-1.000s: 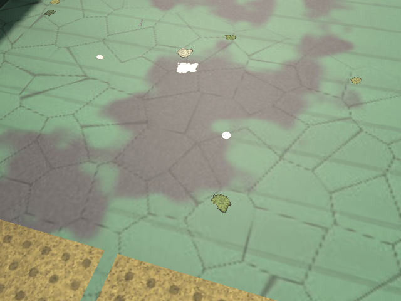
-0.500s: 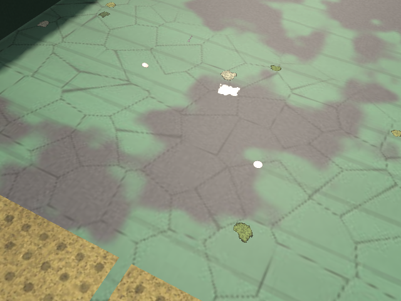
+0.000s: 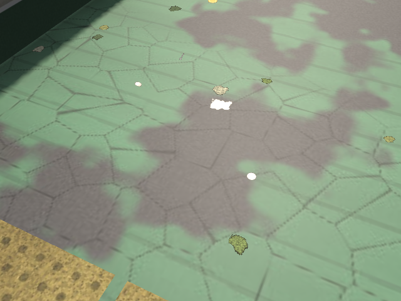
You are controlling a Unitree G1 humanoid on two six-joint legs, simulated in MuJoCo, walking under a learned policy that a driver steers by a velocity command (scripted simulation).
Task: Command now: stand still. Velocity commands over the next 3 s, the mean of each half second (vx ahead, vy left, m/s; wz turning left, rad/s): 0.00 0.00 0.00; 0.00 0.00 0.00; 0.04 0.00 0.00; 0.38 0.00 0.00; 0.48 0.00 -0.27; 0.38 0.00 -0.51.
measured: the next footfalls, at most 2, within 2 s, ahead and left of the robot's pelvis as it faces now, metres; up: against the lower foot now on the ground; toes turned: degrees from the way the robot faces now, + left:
left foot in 1.68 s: +0.16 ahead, +0.11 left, +0.00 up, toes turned +4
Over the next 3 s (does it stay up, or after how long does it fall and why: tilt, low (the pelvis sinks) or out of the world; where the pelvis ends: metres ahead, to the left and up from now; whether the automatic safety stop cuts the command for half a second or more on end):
stays up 0.77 0.01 0.00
